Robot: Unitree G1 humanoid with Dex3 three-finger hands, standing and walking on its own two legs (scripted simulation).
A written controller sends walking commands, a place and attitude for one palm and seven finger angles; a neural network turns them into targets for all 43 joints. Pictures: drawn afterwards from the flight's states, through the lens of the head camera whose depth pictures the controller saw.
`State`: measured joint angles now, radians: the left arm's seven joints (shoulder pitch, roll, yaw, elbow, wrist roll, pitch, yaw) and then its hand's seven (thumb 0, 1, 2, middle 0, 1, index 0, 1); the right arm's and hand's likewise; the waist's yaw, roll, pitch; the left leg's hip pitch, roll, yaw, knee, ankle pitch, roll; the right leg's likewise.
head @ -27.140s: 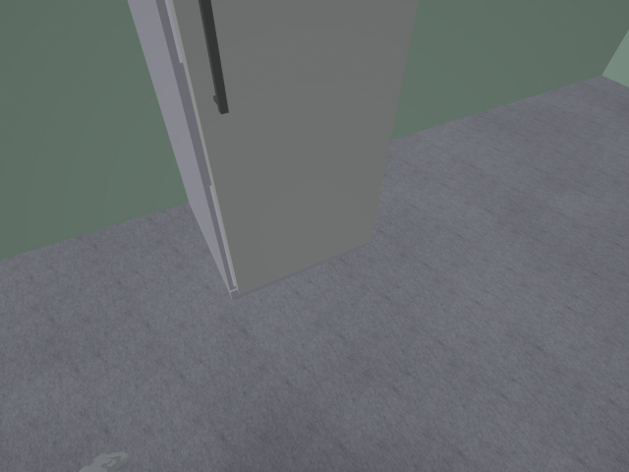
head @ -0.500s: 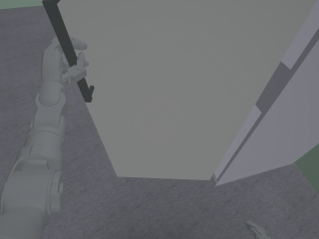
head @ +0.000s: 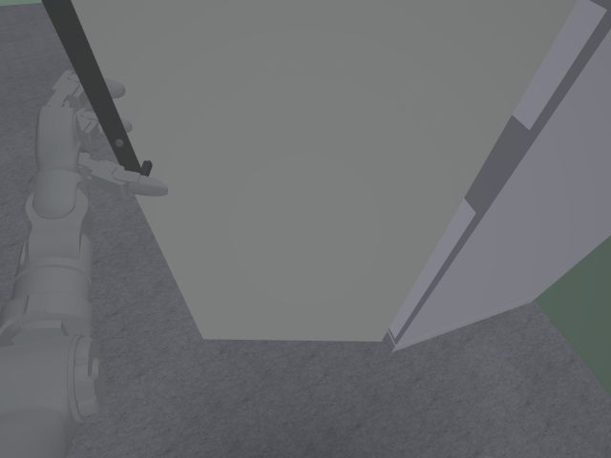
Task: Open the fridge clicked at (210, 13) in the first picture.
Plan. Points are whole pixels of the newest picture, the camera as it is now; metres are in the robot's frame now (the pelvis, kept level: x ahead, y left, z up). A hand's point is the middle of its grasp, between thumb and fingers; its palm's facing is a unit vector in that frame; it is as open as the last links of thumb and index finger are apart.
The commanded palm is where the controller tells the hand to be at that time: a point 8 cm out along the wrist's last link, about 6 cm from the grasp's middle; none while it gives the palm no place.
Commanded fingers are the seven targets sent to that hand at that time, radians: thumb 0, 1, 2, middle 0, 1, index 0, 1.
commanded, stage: loosen the grip on the handle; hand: left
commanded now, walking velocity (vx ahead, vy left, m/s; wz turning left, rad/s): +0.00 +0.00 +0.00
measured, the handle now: (111, 102) +0.49 +0.24 +0.19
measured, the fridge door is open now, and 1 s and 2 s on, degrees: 71 70 70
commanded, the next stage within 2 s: slip the hand off the handle in 0.08 s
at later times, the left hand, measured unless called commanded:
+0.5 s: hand (53, 150) +0.43 +0.30 +0.17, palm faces +0.29 -0.94 -0.19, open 14.7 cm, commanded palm +0.40 +0.34 +0.18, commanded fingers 0.00 -0.55 0.20 -0.25 -1.15 -0.25 -1.15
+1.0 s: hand (24, 169) +0.40 +0.32 +0.17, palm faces +0.23 -0.96 -0.18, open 14.7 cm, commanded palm +0.36 +0.36 +0.18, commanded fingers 0.00 -0.55 0.20 -0.25 -1.15 -0.25 -1.15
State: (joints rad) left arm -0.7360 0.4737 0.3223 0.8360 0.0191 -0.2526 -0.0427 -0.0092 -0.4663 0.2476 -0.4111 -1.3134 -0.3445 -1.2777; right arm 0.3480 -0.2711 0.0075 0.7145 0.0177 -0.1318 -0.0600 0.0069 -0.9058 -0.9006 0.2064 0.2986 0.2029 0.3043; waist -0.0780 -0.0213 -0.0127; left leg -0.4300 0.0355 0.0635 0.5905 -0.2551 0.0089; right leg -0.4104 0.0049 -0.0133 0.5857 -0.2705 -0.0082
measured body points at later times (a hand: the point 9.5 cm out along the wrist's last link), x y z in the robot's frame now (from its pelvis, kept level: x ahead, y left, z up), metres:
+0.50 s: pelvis +0.03 +0.00 +0.00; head +0.06 +0.01 +0.45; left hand +0.41 +0.35 +0.18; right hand +0.17 -0.25 -0.10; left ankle +0.03 +0.12 -0.73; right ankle +0.02 -0.12 -0.73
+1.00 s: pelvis +0.02 +0.02 +0.00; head +0.05 +0.02 +0.45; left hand +0.38 +0.37 +0.18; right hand +0.11 -0.25 -0.11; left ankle +0.03 +0.12 -0.73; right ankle +0.02 -0.11 -0.73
